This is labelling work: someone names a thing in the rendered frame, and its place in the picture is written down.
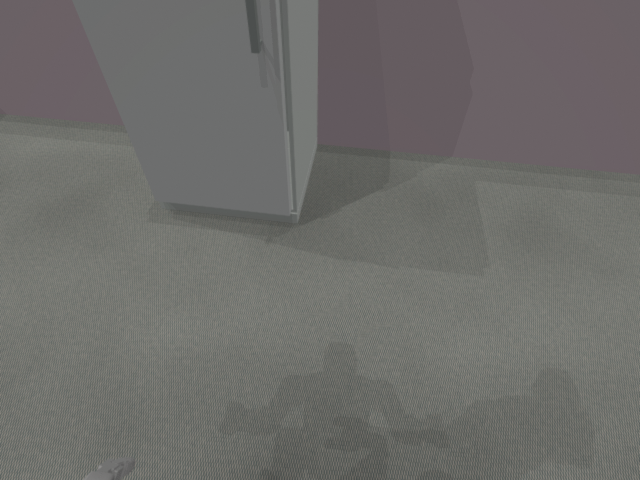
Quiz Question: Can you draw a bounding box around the fridge door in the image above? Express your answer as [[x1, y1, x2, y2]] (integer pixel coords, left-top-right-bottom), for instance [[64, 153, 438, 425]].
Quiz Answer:
[[72, 0, 292, 216]]

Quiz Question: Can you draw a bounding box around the left robot hand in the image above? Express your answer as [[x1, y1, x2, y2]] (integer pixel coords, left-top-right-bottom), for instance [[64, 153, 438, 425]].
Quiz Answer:
[[83, 457, 136, 480]]

